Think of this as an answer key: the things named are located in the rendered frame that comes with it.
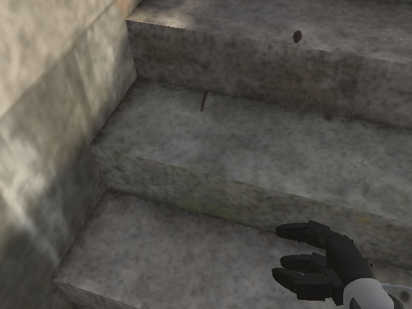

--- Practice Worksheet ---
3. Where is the robot right hand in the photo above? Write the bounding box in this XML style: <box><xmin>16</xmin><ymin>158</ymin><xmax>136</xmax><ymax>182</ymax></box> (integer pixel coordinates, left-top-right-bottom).
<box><xmin>272</xmin><ymin>220</ymin><xmax>373</xmax><ymax>306</ymax></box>

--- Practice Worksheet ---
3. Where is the right robot forearm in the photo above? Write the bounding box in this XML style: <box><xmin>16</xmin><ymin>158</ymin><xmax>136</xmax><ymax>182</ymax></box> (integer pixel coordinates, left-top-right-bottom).
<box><xmin>343</xmin><ymin>278</ymin><xmax>404</xmax><ymax>309</ymax></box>

